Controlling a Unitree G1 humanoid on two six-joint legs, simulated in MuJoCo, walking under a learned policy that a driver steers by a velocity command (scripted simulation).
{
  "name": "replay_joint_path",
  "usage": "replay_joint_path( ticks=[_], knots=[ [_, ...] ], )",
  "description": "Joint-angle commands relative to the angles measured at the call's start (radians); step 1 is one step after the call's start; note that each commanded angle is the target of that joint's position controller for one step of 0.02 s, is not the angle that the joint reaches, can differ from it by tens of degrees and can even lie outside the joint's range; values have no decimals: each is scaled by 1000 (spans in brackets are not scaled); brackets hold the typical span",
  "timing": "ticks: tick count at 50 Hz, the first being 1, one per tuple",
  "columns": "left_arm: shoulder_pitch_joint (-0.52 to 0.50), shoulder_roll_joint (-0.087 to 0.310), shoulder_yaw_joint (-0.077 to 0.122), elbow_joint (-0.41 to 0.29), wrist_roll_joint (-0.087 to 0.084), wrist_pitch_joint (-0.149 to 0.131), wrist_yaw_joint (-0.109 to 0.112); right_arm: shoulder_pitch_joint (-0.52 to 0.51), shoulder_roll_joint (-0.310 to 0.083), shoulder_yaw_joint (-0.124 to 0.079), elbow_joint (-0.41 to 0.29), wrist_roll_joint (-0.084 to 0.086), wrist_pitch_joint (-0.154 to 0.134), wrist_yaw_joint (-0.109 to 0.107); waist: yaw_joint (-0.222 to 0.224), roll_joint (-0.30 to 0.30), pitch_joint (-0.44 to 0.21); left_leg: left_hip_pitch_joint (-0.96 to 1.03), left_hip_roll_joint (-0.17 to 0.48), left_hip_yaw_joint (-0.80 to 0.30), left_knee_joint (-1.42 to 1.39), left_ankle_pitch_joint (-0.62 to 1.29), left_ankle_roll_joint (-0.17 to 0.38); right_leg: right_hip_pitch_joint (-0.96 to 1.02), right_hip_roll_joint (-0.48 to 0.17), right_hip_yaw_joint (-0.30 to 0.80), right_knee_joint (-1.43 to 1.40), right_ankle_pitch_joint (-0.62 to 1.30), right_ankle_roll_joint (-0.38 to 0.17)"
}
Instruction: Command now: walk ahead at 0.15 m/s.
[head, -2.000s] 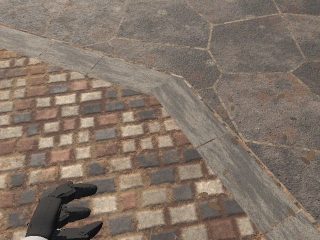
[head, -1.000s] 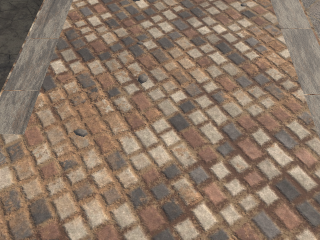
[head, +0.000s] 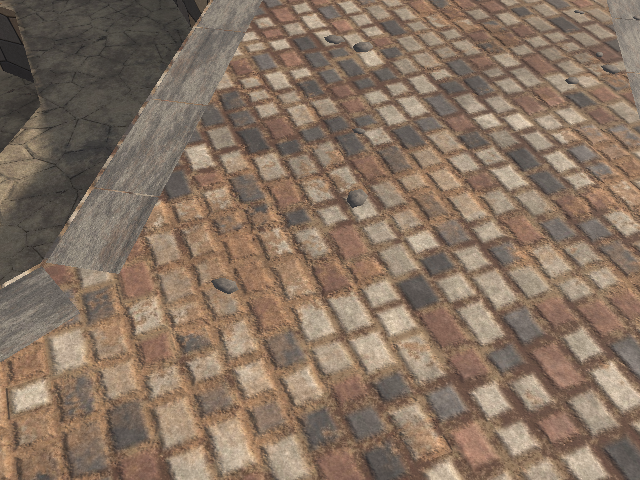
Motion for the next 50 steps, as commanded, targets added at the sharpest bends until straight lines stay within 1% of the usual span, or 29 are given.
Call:
replay_joint_path(
  ticks=[1,3,4,5,6,8,10,11,12,13,14,15,16,18,22,28,30,32,33,34,35,36,37,40,43,45,47,49,50],
  knots=[
    [42,153,42,-21,-19,-4,8,34,-131,-34,-5,18,-10,-4,5,-19,-27,-51,-11,4,-28,-323,48,-41,-38,72,-115,-372,-62],
    [106,193,52,-13,-39,-22,11,-53,-112,-29,-57,33,-48,8,37,-103,104,-276,11,9,67,-397,63,-39,-189,309,-257,-649,-158],
    [103,226,65,-9,-45,-37,12,-103,-67,-18,-82,42,-76,19,31,-183,133,-308,12,76,166,-180,50,-21,-305,456,-367,-627,-210],
    [108,234,73,-6,-42,-48,14,-124,-86,-22,-86,36,-94,28,37,-188,135,-314,54,46,241,-126,57,-33,-361,520,-415,-539,-241],
    [94,219,71,-19,-32,-59,12,-124,-100,-28,-89,38,-107,36,27,-163,114,-328,77,26,292,-167,71,-18,-371,517,-422,-468,-238],
    [10,200,64,-60,-49,-65,-2,-60,-72,-17,-74,46,-121,48,-23,-143,78,-226,88,52,168,-185,92,-49,-307,377,-407,-346,-190],
    [-34,210,70,-74,-61,-56,-6,79,-76,-26,2,29,-130,50,-87,-112,25,77,4,170,-50,29,67,-166,-176,180,-288,-267,-142],
    [-19,211,84,-44,31,-37,-26,231,-95,-33,41,-45,-104,59,-137,-2,-27,284,-62,233,-106,2,58,-259,-90,94,-154,-348,-146],
    [-75,151,71,-68,47,-36,-32,385,-136,-51,81,-59,-103,53,-219,144,-50,505,79,32,-154,-134,78,-480,-10,-2,170,-259,-124],
    [-169,31,37,-154,32,-47,-39,459,-234,-61,66,-69,-109,47,-241,370,-63,532,368,-496,-360,-523,168,-724,79,-13,498,-285,-103],
    [-194,56,40,-180,29,-48,-44,368,-207,-51,59,-66,-102,44,-181,193,16,405,434,-662,-405,-624,248,-816,30,141,612,-174,-124],
    [-188,85,48,-175,18,-51,-54,274,-192,-47,28,-52,-104,42,-119,89,69,363,416,-557,-374,-553,238,-857,-36,151,649,-49,-120],
    [-132,108,51,-149,23,-56,-64,220,-169,-42,9,-42,-112,44,-77,46,32,332,359,-450,-372,-452,208,-791,-70,124,633,19,-101],
    [-91,123,55,-126,45,-47,-84,191,-127,-24,2,-32,-128,42,-40,79,15,254,286,-316,-432,-346,184,-689,-98,65,595,67,-54],
    [-234,96,38,-185,33,-21,-98,259,-115,-17,42,-21,-144,41,-49,81,110,186,228,-148,-506,-111,193,-679,-94,-4,443,182,-10],
    [-349,88,23,-239,23,-17,-90,308,-149,-18,77,-13,-145,41,-52,92,140,245,253,25,-542,348,176,-456,-46,-100,150,224,-91],
    [-275,106,33,-224,29,-20,-73,311,-182,-23,86,-17,-139,37,-3,128,63,296,263,82,-353,885,158,-292,28,-141,132,133,-133],
    [106,164,68,-107,25,-28,-48,274,-230,-37,85,-27,-118,25,183,137,-135,204,245,127,102,1114,130,125,94,-139,105,54,-168],
    [314,236,95,-44,39,-34,-30,254,-190,-29,65,-33,-116,25,263,62,-248,-51,178,121,457,820,124,432,-38,22,111,-132,-181],
    [345,351,116,-20,61,-44,-28,338,6,12,8,-3,-128,52,147,-307,-368,-409,-18,55,847,-134,99,634,-338,601,-120,-645,-257],
    [280,287,106,-26,33,-46,-40,245,-89,-11,-4,-5,-146,53,153,-198,-326,-499,-25,-113,945,-145,143,529,-339,861,-316,-718,-228],
    [172,235,94,-22,35,-52,-42,147,-125,-25,-41,0,-149,52,93,-113,-136,-572,39,-68,953,-26,151,385,-316,694,-299,-559,-213],
    [122,171,81,-21,30,-63,-47,112,-115,-18,-47,-7,-151,55,66,12,-73,-524,91,-47,887,64,151,233,-281,545,-293,-360,-211],
    [88,80,50,17,20,-83,-44,150,-34,3,-53,-44,-109,78,-43,-53,-20,-400,148,-38,780,75,111,-16,-196,344,-355,-252,-196],
    [161,91,49,54,4,-105,-39,-8,-35,14,-123,-45,-85,92,-35,-22,98,-555,183,9,679,162,70,-51,-173,251,-446,-147,-211],
    [206,83,39,69,0,-117,-42,-121,-40,26,-168,-47,-93,91,-19,25,161,-551,165,76,484,252,51,-67,-132,125,-451,292,-209],
    [234,71,29,86,-10,-124,-42,-182,1,49,-183,-40,-111,97,-2,25,148,-364,95,163,209,400,52,-100,-64,-12,-391,718,-159],
    [307,109,30,117,-19,-130,-36,-223,7,58,-189,-24,-119,100,32,-14,102,-250,36,194,83,545,69,-14,-87,-8,-401,825,-130],
    [325,177,44,109,-44,-118,-11,-279,-49,33,-228,35,-143,84,44,-38,47,-262,13,121,34,542,65,95,-114,21,-348,827,-107]
  ],
)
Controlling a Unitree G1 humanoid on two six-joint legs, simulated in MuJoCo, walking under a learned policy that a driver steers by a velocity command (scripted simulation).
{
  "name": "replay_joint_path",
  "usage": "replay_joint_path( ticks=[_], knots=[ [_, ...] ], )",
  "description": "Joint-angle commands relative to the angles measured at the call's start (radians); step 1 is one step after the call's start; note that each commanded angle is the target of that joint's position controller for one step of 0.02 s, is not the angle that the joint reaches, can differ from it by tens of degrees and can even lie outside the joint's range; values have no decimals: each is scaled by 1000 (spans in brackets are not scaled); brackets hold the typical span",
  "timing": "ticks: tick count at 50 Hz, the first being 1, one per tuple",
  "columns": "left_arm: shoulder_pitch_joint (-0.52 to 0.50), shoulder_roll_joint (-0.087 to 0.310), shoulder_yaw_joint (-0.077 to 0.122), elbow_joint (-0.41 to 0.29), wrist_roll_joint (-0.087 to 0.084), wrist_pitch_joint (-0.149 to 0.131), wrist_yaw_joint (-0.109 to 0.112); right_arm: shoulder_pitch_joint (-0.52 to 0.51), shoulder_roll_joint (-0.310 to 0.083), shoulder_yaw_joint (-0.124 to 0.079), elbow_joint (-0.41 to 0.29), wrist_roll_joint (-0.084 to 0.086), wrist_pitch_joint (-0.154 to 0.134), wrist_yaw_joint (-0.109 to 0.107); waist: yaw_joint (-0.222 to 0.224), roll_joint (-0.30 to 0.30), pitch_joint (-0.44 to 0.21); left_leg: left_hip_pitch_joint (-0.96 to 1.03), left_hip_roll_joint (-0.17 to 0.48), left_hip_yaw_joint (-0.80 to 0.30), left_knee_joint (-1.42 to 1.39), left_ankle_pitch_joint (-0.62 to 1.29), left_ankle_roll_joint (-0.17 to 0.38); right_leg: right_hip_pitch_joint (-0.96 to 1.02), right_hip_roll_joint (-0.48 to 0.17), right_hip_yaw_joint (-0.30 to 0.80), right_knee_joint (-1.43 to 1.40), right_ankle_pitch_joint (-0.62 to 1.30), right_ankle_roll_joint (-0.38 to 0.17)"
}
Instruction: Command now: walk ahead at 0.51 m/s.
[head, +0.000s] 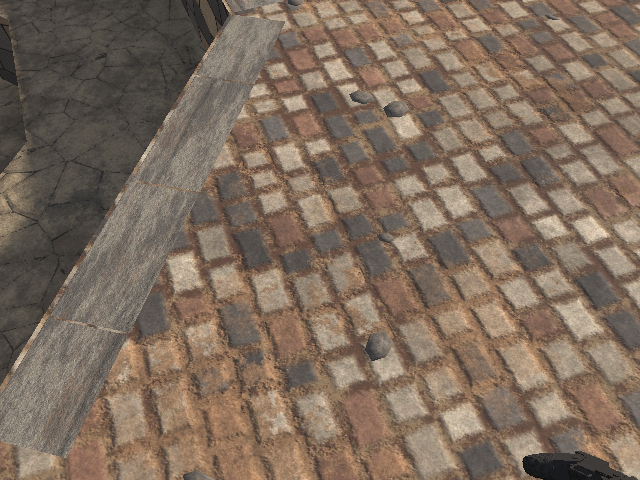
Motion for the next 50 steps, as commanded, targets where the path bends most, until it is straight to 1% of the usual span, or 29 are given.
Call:
replay_joint_path(
  ticks=[1,2,3,4,5,6,7,8,9,10,11,12,14,15,16,17,19,21,22,24,25,26,27,28,29,32,37,44,50],
  knots=[
    [-15,236,40,-49,-27,-1,41,-79,-82,-16,-90,57,-40,-10,-64,-91,7,259,-113,3,-189,120,9,-119,-240,70,13,886,-4],
    [-15,237,42,-49,-13,14,51,-50,-108,-28,-85,46,-45,-9,-82,-109,-31,298,-142,4,-214,132,13,-50,-243,75,63,936,16],
    [-20,234,44,-53,3,29,56,25,-134,-42,-61,40,-47,-11,-117,-128,-83,376,-172,9,-208,123,16,-4,-241,79,147,1010,32],
    [-61,234,46,-62,19,44,53,168,-159,-59,-17,39,-46,-16,-189,-155,-149,520,-176,-2,-196,127,28,-17,-232,72,304,1050,43],
    [-125,216,40,-80,25,53,45,332,-175,-68,34,27,-39,-26,-282,-161,-204,692,-109,-40,-250,238,59,-90,-202,53,526,991,64],
    [-19,92,10,-92,51,54,31,429,-253,-75,63,-17,-30,-32,-219,102,-363,1066,143,-249,-47,725,185,-396,-80,37,982,279,109],
    [196,1,-22,-34,0,46,14,455,-190,-53,78,-30,-36,-15,-158,217,-609,1323,376,-675,-81,774,410,-640,51,252,1329,-378,139],
    [133,118,5,-28,-23,39,10,372,-157,-56,54,-6,-26,-13,-179,53,-597,1189,309,-616,-161,603,368,-633,-12,325,1340,-317,110],
    [-23,161,19,-85,-32,40,17,224,-131,-48,27,19,-19,-17,-144,11,-401,988,257,-488,-222,429,318,-670,-70,262,1251,-259,105],
    [-131,176,27,-112,-15,45,33,134,-84,-27,24,18,-16,-24,-106,-82,-222,732,213,-399,-309,388,274,-649,-109,192,1171,-204,117],
    [-139,163,33,-117,-7,59,44,107,-73,-22,32,7,-21,-29,-71,-47,-170,596,193,-353,-328,410,276,-594,-143,189,1113,-165,128],
    [-116,142,30,-111,1,73,46,100,-76,-21,43,-5,-19,-25,-45,-26,-146,484,152,-292,-355,418,258,-510,-163,178,1050,-148,137],
    [-106,80,19,-108,0,85,53,85,-81,-21,64,-15,-21,-19,-10,0,-138,378,101,-195,-376,455,230,-433,-172,150,873,-135,143],
    [-125,73,16,-117,0,89,58,74,-92,-23,70,-16,-20,-22,-4,14,-153,365,95,-167,-374,488,225,-412,-173,139,778,-117,148],
    [-152,77,14,-123,7,93,62,83,-108,-28,78,-16,-18,-27,-11,23,-182,374,91,-152,-370,475,213,-385,-178,135,700,-63,147],
    [-177,84,14,-127,9,100,65,96,-127,-33,87,-13,-12,-33,-22,31,-213,386,93,-153,-378,401,206,-357,-178,131,645,9,144],
    [-230,119,23,-133,5,118,68,99,-149,-39,99,-7,4,-41,-36,39,-214,368,92,-168,-418,75,186,-322,-177,131,575,100,134],
    [-293,135,29,-143,7,131,69,91,-145,-37,105,-1,20,-49,-47,49,-153,323,78,-193,-454,-294,162,-312,-172,127,502,120,118],
    [-313,135,31,-145,12,130,69,84,-138,-34,107,6,28,-52,-41,51,-122,305,64,-201,-452,-434,141,-297,-163,116,436,137,108],
    [-337,137,32,-145,30,124,67,120,-101,-21,124,14,36,-57,-41,32,-75,292,28,-209,-423,-591,78,-262,-168,118,296,163,83],
    [-338,160,33,-150,36,118,68,162,-84,-15,136,9,37,-58,-54,-5,-66,289,-2,-198,-378,-615,39,-242,-222,171,244,218,61],
    [-365,235,48,-149,24,117,69,239,-98,-24,146,9,37,-59,-120,-105,-54,288,-67,-145,-352,-590,9,-270,-246,192,257,197,29],
    [-359,203,48,-129,18,113,61,218,-95,-24,146,9,44,-66,-105,-143,-56,390,-92,-89,-322,-515,-13,-380,-213,179,223,14,28],
    [-367,156,37,-124,21,105,55,187,-104,-26,141,9,51,-72,-97,-124,-43,446,-89,-84,-294,-466,-19,-434,-194,174,196,-36,43],
    [-385,141,31,-119,24,97,52,182,-94,-25,143,10,58,-77,-103,-124,-46,475,-84,-83,-276,-423,-15,-446,-189,168,191,4,59],
    [-381,145,30,-100,15,78,48,195,-102,-27,158,6,64,-80,-99,-102,-81,505,-75,-87,-250,-310,-8,-389,-178,154,225,176,66],
    [-354,152,28,-65,8,77,49,174,-105,-31,172,18,68,-80,-80,-58,-110,535,-69,-88,-220,-186,-11,-335,-166,140,266,321,51],
    [-349,147,26,-31,7,86,48,175,-105,-37,199,21,87,-89,-77,-36,-97,562,-65,-91,-209,-146,-18,-328,-154,128,269,351,43],
    [-352,139,25,-9,8,93,49,173,-106,-41,218,21,92,-95,-76,-35,-78,564,-62,-92,-216,-159,-23,-324,-144,120,258,321,44]
  ],
)
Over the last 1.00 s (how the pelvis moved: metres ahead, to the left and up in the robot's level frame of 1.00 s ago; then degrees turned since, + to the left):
0.58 -0.03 0.00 -1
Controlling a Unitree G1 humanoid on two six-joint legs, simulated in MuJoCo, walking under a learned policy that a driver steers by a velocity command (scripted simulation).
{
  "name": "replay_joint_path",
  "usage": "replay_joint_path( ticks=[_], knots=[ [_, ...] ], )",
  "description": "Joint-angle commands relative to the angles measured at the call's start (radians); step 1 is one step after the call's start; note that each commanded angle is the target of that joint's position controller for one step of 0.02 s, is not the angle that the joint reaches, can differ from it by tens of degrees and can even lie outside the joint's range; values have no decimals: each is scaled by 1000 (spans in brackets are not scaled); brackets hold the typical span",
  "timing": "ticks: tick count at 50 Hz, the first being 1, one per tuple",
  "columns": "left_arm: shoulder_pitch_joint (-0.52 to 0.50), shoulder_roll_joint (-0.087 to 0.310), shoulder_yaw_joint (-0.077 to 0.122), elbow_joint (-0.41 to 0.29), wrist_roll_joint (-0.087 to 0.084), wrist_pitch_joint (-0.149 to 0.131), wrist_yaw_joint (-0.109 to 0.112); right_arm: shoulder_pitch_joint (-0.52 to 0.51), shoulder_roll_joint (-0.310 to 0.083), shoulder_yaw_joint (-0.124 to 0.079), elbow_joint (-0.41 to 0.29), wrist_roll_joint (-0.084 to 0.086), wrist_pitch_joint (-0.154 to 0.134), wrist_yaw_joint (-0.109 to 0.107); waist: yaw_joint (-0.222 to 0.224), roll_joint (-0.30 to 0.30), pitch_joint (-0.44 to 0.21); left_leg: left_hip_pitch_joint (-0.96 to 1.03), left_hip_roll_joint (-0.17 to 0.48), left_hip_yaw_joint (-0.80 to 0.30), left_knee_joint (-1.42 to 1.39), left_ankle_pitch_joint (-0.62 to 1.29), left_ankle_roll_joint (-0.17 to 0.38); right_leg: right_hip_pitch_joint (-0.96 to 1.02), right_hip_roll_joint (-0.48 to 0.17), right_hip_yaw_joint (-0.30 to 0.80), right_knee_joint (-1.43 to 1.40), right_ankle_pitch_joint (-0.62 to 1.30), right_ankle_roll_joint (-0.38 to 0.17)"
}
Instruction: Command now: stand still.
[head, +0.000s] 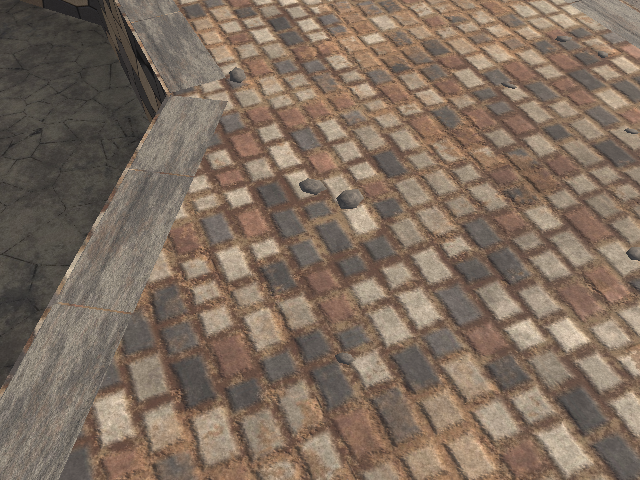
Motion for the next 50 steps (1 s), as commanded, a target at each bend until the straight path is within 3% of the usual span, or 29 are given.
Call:
replay_joint_path(
  ticks=[1,3,4,6,8,10,11,14,15,16,17,18,19,20,22,26,30,32,34,35,36,37,38,39,41,43,45,48,50],
  knots=[
    [15,114,21,-22,1,-4,4,18,-102,-19,-20,0,-4,-5,-1,-4,-58,48,40,-36,-54,248,30,4,-43,35,-72,284,-36],
    [14,112,21,-16,1,-2,5,18,-101,-20,-14,0,-4,-6,-1,-4,-51,46,40,-36,-58,236,28,3,-41,32,-76,267,-35],
    [54,102,20,9,-3,1,4,59,-86,-18,9,3,-3,-5,-1,-10,-93,58,16,-9,-56,17,34,19,-20,14,-84,39,-44],
    [67,142,36,3,-21,-1,2,50,-122,-33,-2,20,-11,0,7,-18,26,-81,18,-41,-44,-469,72,-80,-39,76,-113,-498,-96],
    [95,169,45,-13,-38,-40,-2,-28,-103,-27,-56,34,-57,8,37,-65,123,-230,50,-62,1,-405,81,-68,-156,251,-220,-570,-165],
    [127,209,65,-4,-32,-70,-7,-72,-45,-18,-86,36,-100,23,39,-181,107,-297,38,24,151,-118,65,33,-306,452,-350,-518,-232],
    [112,195,64,-17,-29,-77,-11,-66,-53,-20,-89,32,-110,31,29,-166,97,-273,59,8,201,-91,76,2,-339,486,-369,-487,-245],
    [-34,176,56,-90,-47,-77,-25,109,-45,-24,-40,38,-123,34,-83,-147,71,30,36,76,0,-93,105,-185,-226,265,-312,-379,-167],
    [-43,191,71,-81,33,-52,-40,261,-69,-34,-5,-46,-102,52,-138,-68,21,266,-28,134,-75,-58,90,-289,-120,149,-196,-393,-156],
    [-109,140,62,-112,48,-50,-43,429,-120,-58,40,-58,-103,45,-223,108,3,487,97,-62,-157,-171,108,-492,-24,29,117,-261,-125],
    [-165,42,36,-203,37,-62,-52,534,-230,-83,60,-58,-103,41,-229,415,-20,573,370,-587,-373,-495,217,-742,64,-78,436,-227,-88],
    [-218,91,44,-213,56,-63,-56,453,-153,-63,43,-57,-96,36,-182,193,52,472,421,-674,-386,-546,251,-813,-15,46,572,-152,-107],
    [-202,93,46,-207,41,-67,-67,357,-129,-57,6,-51,-99,34,-125,73,68,430,385,-571,-359,-475,230,-824,-62,59,620,-33,-106],
    [-146,96,45,-189,37,-71,-78,306,-126,-56,-16,-47,-104,34,-83,40,26,398,344,-484,-369,-409,208,-765,-87,46,623,23,-95],
    [-121,91,45,-187,53,-58,-95,282,-94,-41,-24,-33,-118,31,-41,53,29,311,288,-363,-426,-325,185,-686,-113,17,588,61,-60],
    [-249,74,29,-263,41,-30,-107,328,-80,-34,-7,-23,-134,29,-41,74,120,207,225,-181,-498,-78,181,-638,-98,-52,407,168,-17],
    [-337,62,13,-323,26,-24,-105,354,-120,-41,0,-17,-142,32,-47,109,146,177,251,-70,-564,197,178,-434,-76,-111,178,244,-60],
    [-325,84,18,-329,32,-24,-93,362,-124,-39,10,-12,-137,36,-32,92,127,261,247,4,-488,518,159,-364,-33,-153,116,201,-107],
    [-178,119,35,-298,34,-29,-75,365,-172,-49,16,-21,-126,30,44,147,10,323,260,70,-234,1039,138,-172,52,-198,127,116,-150],
    [26,147,51,-236,34,-31,-64,346,-196,-58,13,-25,-113,22,136,159,-96,286,255,110,2,1147,121,37,93,-211,121,74,-172],
    [241,191,75,-166,39,-32,-51,324,-199,-61,2,-28,-103,17,232,126,-194,127,214,126,300,1030,106,308,77,-173,102,25,-194],
    [354,288,103,-137,58,-36,-40,351,-84,-38,-42,-14,-106,34,212,-101,-297,-238,107,120,723,450,75,593,-157,213,30,-367,-262],
    [337,319,107,-122,40,-33,-51,347,-44,-30,-85,-15,-137,53,134,-254,-363,-459,-25,-13,929,-167,75,617,-310,792,-253,-663,-320],
    [217,276,101,-131,31,-35,-58,214,-94,-42,-132,-18,-146,51,106,-173,-188,-596,34,-92,988,-64,101,521,-277,790,-312,-571,-301],
    [150,192,86,-131,23,-49,-54,136,-88,-34,-166,-32,-160,51,48,14,-61,-513,120,-72,868,56,90,235,-222,535,-303,-246,-286],
    [118,134,64,-119,22,-55,-43,147,-53,-23,-192,-63,-131,59,-34,-5,-20,-402,147,-74,762,17,45,30,-147,418,-332,-172,-283],
    [143,129,59,-116,6,-71,-37,84,-49,-17,-237,-71,-101,66,-46,-22,32,-412,162,-55,670,-16,1,-71,-119,379,-372,-166,-305],
    [198,151,62,-132,4,-84,-38,-118,-68,-5,-333,-56,-89,71,-1,-12,115,-417,150,-4,409,149,-59,-168,-87,343,-446,-48,-309],
    [226,174,74,-146,6,-87,-43,-208,-61,7,-368,-44,-90,79,33,-25,115,-330,110,12,229,282,-70,-171,-53,309,-442,77,-275]
  ],
)
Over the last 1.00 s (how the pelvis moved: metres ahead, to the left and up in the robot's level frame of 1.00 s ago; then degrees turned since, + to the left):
0.30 -0.03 0.00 0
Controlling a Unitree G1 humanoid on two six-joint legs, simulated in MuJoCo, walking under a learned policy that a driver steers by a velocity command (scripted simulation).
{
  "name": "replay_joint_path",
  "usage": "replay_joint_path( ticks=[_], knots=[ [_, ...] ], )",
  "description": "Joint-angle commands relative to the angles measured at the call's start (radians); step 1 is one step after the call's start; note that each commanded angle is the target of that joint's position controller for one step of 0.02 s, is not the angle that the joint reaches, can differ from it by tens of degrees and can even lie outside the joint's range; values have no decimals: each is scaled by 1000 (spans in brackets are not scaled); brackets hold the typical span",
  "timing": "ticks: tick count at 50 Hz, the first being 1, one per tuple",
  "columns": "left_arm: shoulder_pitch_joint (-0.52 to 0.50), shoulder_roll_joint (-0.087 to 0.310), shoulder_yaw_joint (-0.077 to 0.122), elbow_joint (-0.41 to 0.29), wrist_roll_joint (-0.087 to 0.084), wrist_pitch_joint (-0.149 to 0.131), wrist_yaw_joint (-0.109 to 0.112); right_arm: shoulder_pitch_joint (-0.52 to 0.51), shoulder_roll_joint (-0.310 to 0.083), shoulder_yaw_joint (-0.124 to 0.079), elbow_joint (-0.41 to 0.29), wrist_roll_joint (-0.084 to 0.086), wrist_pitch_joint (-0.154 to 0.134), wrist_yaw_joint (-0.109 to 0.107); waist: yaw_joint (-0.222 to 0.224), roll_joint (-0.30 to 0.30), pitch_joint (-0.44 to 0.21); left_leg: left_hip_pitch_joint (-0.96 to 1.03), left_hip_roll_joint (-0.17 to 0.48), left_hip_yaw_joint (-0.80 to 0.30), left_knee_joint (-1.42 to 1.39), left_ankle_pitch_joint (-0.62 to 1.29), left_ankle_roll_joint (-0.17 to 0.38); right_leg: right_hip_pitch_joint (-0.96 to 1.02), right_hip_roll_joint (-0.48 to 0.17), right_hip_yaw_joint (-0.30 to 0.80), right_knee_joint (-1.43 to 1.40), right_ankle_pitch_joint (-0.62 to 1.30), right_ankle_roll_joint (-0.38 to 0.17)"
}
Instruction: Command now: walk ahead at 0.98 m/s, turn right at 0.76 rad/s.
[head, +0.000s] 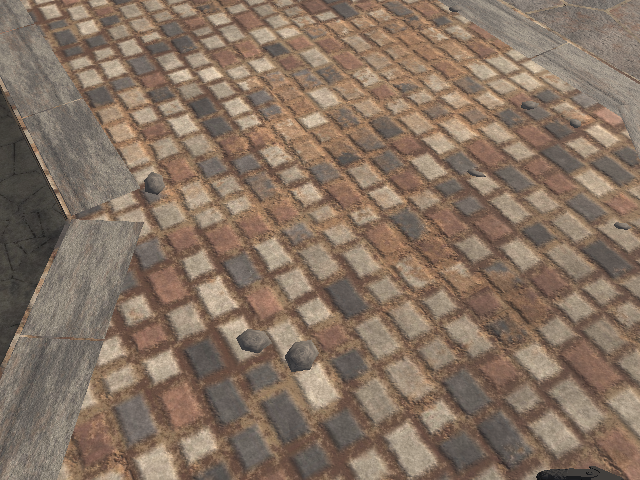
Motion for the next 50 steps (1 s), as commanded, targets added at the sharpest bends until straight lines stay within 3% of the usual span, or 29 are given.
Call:
replay_joint_path(
  ticks=[1,5,7,8,9,10,11,12,13,14,16,18,21,24,25,26,28,29,30,31,32,33,34,38,40,44,46,48,50],
  knots=[
    [-106,174,38,-123,-4,-34,-1,-131,-59,4,-105,18,-3,10,-32,-53,133,186,-63,55,-218,186,-27,-294,-206,254,-237,114,-133],
    [-65,202,48,-132,-14,-28,11,-150,-106,-3,-145,29,-7,-2,-23,-62,69,274,-105,32,-377,192,3,-67,-248,284,-116,449,-81],
    [-74,252,58,-139,-6,-25,12,29,-172,-33,-106,32,-14,-27,-106,-62,-73,510,-162,51,-381,21,31,-11,-229,262,140,771,-39],
    [-116,277,64,-149,-1,-27,5,223,-208,-52,-64,33,-17,-48,-217,-50,-174,742,-137,54,-377,-25,45,-101,-181,237,383,752,-20],
    [-139,186,41,-181,1,-36,-2,438,-285,-76,-42,7,-18,-75,-298,16,-320,997,55,-126,-361,-331,67,-267,-121,186,709,500,-12],
    [-32,20,3,-237,-55,-36,0,419,-359,-89,-43,-40,-18,-69,-183,331,-421,1186,351,-670,-565,-678,143,-593,-12,88,1002,-248,13],
    [-69,96,0,-241,-38,-21,11,318,-293,-91,-56,-20,-9,-58,-154,304,-348,1070,332,-813,-657,-786,161,-690,-96,54,1096,-160,-9],
    [-160,140,10,-236,-14,-7,8,233,-183,-67,-73,-9,-6,-53,-155,155,-191,925,276,-605,-646,-692,148,-714,-152,26,1079,-62,-7],
    [-202,140,11,-237,0,2,-4,214,-134,-55,-58,-6,-7,-48,-145,47,-109,811,235,-434,-642,-471,142,-689,-189,17,1036,-12,2],
    [-280,124,10,-246,23,9,-18,271,-106,-46,-23,-6,-4,-46,-162,16,-36,728,165,-240,-631,-224,98,-655,-220,23,989,-10,4],
    [-274,77,-2,-291,26,44,-43,284,-89,-39,20,13,-20,-45,-101,111,-26,669,168,-173,-676,-201,105,-677,-250,2,998,4,24],
    [-353,55,-18,-340,29,59,-59,313,-54,-29,51,27,-41,-26,-94,66,24,618,152,-88,-710,-77,112,-724,-264,8,980,40,32],
    [-444,67,-35,-395,36,46,-71,308,-101,-33,71,19,-66,-23,-55,47,98,535,109,28,-802,15,144,-717,-222,45,754,162,36],
    [-574,89,-53,-432,39,28,-87,361,-140,-35,103,47,-59,-22,-69,-2,150,473,63,105,-932,213,164,-502,-185,-145,426,274,25],
    [-594,82,-58,-425,37,26,-84,397,-146,-31,119,55,-54,-20,-91,-5,121,519,38,109,-930,364,175,-436,-158,-193,409,289,18],
    [-584,82,-62,-434,35,17,-79,404,-209,-41,125,47,-52,-18,-62,34,130,558,81,99,-863,572,185,-395,-160,-167,358,250,11],
    [-463,148,-40,-400,50,10,-48,415,-285,-57,146,41,-40,-29,20,71,17,698,107,107,-624,997,167,-243,-105,-151,317,111,-4],
    [-267,184,-21,-334,51,7,-29,395,-297,-60,142,42,-27,-36,113,78,-89,653,86,112,-396,959,154,-21,-89,-139,268,94,-6],
    [-79,250,5,-279,65,3,-7,385,-266,-52,128,44,-24,-37,197,67,-192,454,30,110,-93,698,144,266,-187,-46,270,63,-6],
    [-21,357,28,-263,86,-6,13,462,-87,-19,81,44,-23,-23,102,-229,-336,172,-108,80,305,-285,143,510,-502,324,219,-215,6],
    [-38,364,33,-288,73,-2,12,511,-107,-28,55,88,-20,-29,65,-251,-464,38,-158,-41,521,-348,155,509,-628,694,29,-323,-19],
    [-124,276,21,-278,57,-4,10,407,-157,-43,49,80,-11,-34,40,-123,-271,-37,-93,-47,520,-212,160,360,-562,547,0,-301,-11],
    [-188,199,3,-270,49,-14,7,363,-127,-36,50,71,-9,-27,9,-87,-110,-43,-60,-27,462,-141,152,199,-516,392,-22,-184,-14],
    [-207,92,-20,-218,19,-47,5,361,-56,-36,68,42,52,2,-95,-91,7,33,3,-15,395,-93,120,-16,-414,51,-105,150,41],
    [-192,83,-19,-189,0,-61,4,264,-35,-33,26,35,72,15,-103,-93,54,-46,20,9,372,-43,109,-26,-401,-61,-156,220,59],
    [-179,81,-22,-165,12,-74,8,90,-30,-14,-54,42,70,39,-108,-80,114,-36,-24,115,156,161,131,-50,-324,-291,-190,505,97],
    [-168,118,-19,-155,10,-71,19,20,-44,-5,-84,40,67,52,-111,-49,143,33,-61,185,-26,205,160,-27,-316,-357,-206,657,119],
    [-135,172,-13,-154,8,-66,36,18,-68,-5,-88,41,67,55,-126,-68,109,142,-143,264,-118,217,194,59,-332,-389,-113,1095,139],
    [-158,244,7,-173,15,-39,57,161,-125,-21,-53,41,72,44,-221,-129,9,316,-205,273,-140,125,225,127,-377,-374,91,1387,146]
  ],
)
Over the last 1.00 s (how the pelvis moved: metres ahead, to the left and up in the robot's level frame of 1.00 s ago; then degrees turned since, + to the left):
0.52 -0.05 0.00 -11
